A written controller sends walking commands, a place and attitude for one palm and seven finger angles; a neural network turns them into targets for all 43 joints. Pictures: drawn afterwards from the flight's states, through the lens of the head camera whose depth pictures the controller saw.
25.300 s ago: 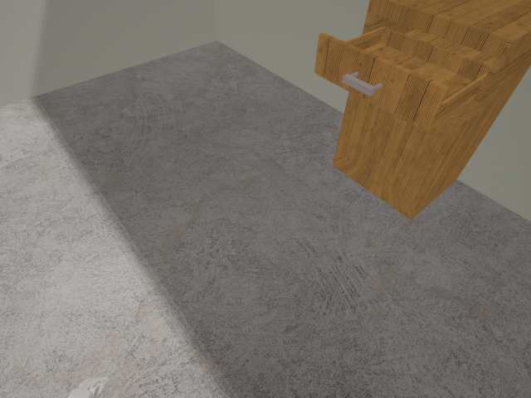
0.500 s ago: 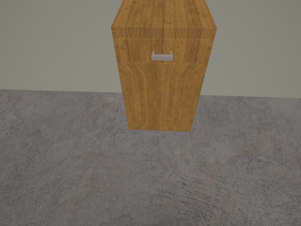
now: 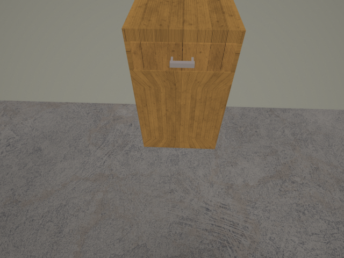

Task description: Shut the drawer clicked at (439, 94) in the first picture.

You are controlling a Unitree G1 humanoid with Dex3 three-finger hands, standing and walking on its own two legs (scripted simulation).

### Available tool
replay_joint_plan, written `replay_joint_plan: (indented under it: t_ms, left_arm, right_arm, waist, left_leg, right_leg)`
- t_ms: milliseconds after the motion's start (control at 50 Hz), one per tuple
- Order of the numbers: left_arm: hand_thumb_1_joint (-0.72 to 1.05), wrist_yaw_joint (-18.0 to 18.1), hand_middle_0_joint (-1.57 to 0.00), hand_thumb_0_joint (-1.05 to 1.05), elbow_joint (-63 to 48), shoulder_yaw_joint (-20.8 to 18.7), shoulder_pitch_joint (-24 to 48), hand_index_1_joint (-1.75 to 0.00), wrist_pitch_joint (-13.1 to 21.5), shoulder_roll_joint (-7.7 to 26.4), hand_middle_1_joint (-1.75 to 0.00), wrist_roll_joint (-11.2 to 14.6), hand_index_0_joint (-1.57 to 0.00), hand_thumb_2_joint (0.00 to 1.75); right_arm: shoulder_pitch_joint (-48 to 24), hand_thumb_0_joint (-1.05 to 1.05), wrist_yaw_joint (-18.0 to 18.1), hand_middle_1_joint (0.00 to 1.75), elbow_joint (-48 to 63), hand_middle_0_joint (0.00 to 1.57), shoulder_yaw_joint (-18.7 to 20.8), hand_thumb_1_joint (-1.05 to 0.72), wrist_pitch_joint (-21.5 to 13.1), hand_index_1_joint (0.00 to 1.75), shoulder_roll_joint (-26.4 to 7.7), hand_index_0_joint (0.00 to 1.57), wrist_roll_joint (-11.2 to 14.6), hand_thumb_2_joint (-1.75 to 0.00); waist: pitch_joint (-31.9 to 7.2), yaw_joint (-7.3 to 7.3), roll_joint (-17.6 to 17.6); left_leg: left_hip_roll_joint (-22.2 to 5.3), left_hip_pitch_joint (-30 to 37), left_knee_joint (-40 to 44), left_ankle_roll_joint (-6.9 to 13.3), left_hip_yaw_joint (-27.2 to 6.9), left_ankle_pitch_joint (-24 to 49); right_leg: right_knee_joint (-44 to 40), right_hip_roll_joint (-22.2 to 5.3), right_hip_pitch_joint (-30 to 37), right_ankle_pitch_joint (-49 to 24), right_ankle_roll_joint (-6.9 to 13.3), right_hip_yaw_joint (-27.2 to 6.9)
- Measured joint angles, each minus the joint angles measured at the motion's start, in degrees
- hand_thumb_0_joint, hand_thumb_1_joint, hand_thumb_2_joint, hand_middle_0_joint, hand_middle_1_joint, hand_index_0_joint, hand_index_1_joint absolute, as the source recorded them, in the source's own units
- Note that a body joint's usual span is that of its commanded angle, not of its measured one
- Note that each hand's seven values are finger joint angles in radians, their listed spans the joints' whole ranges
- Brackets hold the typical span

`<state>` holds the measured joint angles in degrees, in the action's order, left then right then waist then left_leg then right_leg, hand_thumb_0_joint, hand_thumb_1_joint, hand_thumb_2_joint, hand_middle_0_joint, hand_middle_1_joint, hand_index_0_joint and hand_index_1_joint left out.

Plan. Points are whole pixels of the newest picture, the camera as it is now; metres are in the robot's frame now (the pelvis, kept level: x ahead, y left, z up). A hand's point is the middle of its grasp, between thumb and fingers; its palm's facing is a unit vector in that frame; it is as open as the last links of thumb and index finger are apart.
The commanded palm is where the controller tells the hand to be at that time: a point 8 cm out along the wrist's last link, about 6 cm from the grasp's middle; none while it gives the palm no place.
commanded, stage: look to check the result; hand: left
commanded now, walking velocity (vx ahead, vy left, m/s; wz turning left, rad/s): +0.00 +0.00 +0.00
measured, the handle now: (182, 61) +0.91 +0.00 -0.05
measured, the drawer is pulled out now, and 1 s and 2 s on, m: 0.00 0.00 0.00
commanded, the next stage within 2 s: stand and wait in 0.32 s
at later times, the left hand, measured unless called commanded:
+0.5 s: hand out of the picture +0.02 +0.17 -0.17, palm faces +0.02 -0.98 -0.22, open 7.4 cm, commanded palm none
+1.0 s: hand out of the picture +0.04 +0.18 -0.17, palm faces +0.01 -0.97 -0.25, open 7.4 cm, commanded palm none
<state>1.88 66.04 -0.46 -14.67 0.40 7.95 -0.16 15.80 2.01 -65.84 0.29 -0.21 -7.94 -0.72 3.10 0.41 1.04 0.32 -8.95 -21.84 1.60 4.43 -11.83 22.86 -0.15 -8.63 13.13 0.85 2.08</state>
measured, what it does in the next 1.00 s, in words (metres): stands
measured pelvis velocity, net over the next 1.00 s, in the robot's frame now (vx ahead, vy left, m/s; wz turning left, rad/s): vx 0.01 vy -0.02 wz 0.00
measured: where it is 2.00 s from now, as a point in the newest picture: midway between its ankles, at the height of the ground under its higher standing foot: outside the picture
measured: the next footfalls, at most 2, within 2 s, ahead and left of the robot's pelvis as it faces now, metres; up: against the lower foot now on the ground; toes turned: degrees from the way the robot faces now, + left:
none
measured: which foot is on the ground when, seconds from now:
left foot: down 0.00-1.00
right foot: down 0.00-1.00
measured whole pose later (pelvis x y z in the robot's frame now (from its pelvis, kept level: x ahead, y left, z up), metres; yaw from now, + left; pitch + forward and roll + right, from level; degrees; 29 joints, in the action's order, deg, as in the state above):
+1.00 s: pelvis +0.01 -0.02 +0.00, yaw +0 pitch -1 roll +0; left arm 1.3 65.7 -0.9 -11.1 1.0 11.5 -0.2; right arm 12.3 1.8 -66.1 0.6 -0.1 -11.8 -0.8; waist 3.0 0.7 1.2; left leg -1.2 -7.0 -19.6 0.0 4.1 -11.3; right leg 19.8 1.5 -6.4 12.3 2.2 2.3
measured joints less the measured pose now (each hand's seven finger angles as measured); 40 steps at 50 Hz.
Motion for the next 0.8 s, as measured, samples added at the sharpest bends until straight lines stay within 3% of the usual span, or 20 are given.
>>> replay_joint_plan:
  t_ms: [800]
  left_arm:
    - [0.90,-0.5,-0.20,0.00,-0.3,-0.3,2.9,-0.30,0.5,2.7,-0.30,0.0,-0.20,0.90]
  right_arm:
    - [-2.7,0.01,-0.2,0.30,-0.3,0.20,0.3,-0.91,0.1,0.30,-3.0,0.20,-0.1,-0.90]
  waist:
    - [-0.2,0.26,0.3]
  left_leg:
    - [-1.3,1.7,1.8,-1.4,-0.2,0.3]
  right_leg:
    - [-2.5,1.5,1.9,-0.6,1.2,0.2]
